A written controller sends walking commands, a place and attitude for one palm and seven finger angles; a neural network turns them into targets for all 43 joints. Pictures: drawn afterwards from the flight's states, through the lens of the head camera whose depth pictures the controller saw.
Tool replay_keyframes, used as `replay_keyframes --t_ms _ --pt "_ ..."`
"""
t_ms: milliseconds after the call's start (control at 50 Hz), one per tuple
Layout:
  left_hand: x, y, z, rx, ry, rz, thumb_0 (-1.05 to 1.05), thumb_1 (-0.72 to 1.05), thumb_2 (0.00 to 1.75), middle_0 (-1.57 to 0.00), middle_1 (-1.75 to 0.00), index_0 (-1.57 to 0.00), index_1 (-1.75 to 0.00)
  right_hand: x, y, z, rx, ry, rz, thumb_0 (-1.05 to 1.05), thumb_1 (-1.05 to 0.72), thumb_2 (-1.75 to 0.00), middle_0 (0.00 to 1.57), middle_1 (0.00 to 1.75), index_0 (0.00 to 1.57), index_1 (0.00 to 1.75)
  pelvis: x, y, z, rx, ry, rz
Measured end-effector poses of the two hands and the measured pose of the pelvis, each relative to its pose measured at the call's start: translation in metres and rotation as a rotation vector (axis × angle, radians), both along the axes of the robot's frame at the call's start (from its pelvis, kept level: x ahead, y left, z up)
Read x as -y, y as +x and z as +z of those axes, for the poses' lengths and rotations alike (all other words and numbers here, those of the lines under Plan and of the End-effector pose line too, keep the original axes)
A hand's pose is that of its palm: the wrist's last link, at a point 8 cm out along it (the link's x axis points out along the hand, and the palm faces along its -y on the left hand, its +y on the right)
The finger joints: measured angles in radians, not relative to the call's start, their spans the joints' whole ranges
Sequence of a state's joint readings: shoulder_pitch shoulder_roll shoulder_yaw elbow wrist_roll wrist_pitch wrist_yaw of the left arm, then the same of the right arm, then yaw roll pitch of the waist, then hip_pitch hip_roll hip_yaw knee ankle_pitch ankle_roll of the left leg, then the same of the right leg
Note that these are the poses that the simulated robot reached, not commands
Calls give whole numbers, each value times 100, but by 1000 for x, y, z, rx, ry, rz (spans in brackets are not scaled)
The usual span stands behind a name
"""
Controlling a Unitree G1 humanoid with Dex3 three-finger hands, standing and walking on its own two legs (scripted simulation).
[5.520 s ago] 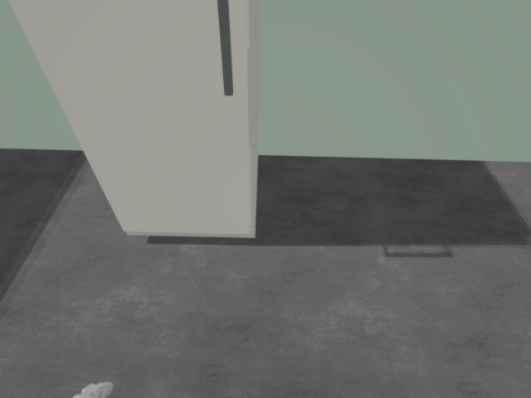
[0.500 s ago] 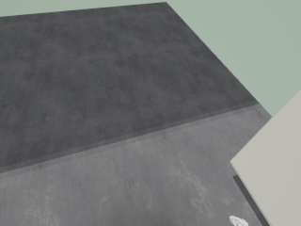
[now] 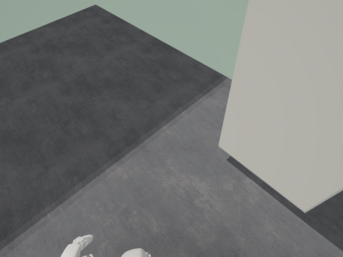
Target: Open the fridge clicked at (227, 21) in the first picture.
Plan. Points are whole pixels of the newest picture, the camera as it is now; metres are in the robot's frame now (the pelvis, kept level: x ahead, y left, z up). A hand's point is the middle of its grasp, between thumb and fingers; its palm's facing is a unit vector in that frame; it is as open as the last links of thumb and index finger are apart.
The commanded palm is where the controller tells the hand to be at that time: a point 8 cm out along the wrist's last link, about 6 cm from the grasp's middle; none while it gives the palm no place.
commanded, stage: turn to face it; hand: right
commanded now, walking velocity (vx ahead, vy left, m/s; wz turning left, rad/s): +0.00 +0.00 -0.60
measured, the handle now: out of the picture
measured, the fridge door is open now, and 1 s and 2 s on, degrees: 0 0 0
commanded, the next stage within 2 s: take the last steps up to it in 1.30 s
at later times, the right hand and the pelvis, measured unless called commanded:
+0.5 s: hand out of the picture +0.07 -0.20 -0.13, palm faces +0.27 +0.92 -0.28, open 7.4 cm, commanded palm none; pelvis -0.02 +0.03 +0.01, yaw -17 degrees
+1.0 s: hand out of the picture -0.15 -0.22 -0.18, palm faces +0.59 +0.77 -0.25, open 7.4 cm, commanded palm none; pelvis -0.05 -0.02 +0.00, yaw -35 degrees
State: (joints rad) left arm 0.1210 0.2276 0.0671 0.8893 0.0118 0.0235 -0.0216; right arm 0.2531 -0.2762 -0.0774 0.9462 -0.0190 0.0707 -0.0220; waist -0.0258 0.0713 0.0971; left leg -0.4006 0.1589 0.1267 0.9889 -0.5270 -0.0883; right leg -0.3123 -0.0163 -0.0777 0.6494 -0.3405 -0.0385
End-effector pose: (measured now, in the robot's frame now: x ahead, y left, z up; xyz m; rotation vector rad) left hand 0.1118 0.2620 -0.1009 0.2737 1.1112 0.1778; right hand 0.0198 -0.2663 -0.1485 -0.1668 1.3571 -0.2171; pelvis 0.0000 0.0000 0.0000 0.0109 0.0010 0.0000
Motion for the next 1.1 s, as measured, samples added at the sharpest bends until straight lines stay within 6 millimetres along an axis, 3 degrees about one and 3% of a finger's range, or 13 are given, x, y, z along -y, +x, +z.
replay_keyframes --t_ms 120,240,380,460,600,720,800,940,1000,1100 --pt "27 0 10 -13 -8 -45 0 91 89 -20 -30 -20 -29 20 4 18 58 -8 -45 1 -91 -90 20 29 20 30 12 -2 14 1 30 -63" --pt "36 -12 3 -60 -39 -73 0 91 89 -20 -30 -20 -30 21 22 31 162 -26 -75 1 -91 -90 20 29 20 30 11 -5 18 0 24 -129" --pt "20 -31 -15 -132 -67 -89 1 91 89 -20 -30 -20 -30 -1 41 45 257 -47 -96 1 -90 -90 20 29 20 30 -7 -11 14 -6 13 -213" --pt "0 -34 -32 -165 -85 -110 1 91 89 -20 -30 -20 -30 -20 38 49 311 -79 -118 1 -90 -90 20 29 20 30 -26 -13 6 -14 -9 -263" --pt "-17 -16 -32 -192 -79 -190 1 91 89 -20 -29 -20 -29 -43 -13 58 261 -95 -221 0 -90 -90 21 29 20 30 -37 -15 13 15 -30 -366" --pt "-5 10 -25 -202 -46 -295 1 91 89 -19 -29 -20 -29 -47 -64 47 201 -77 -333 1 -90 -90 21 30 20 30 -32 -19 14 18 -37 -460" --pt "26 36 -21 -181 -17 -394 1 91 89 -19 -29 -19 -29 -43 -107 32 145 -51 -420 1 -90 -90 21 30 20 30 -20 -26 10 13 -28 -516" --pt "107 77 -7 -27 9 -567 1 91 89 -19 -29 -20 -29 -22 -187 -3 19 -5 -569 1 -90 -90 21 29 20 30 12 -42 -5 10 -9 -582" --pt "129 78 6 13 9 -600 0 91 89 -20 -29 -20 -29 -13 -201 2 -4 -1 -599 1 -90 -90 20 29 20 30 20 -47 4 17 15 -604" --pt "151 66 14 5 -4 -642 0 91 89 -20 -29 -20 -29 2 -199 18 73 -17 -625 1 -91 -90 20 29 20 30 27 -55 17 27 30 -649"
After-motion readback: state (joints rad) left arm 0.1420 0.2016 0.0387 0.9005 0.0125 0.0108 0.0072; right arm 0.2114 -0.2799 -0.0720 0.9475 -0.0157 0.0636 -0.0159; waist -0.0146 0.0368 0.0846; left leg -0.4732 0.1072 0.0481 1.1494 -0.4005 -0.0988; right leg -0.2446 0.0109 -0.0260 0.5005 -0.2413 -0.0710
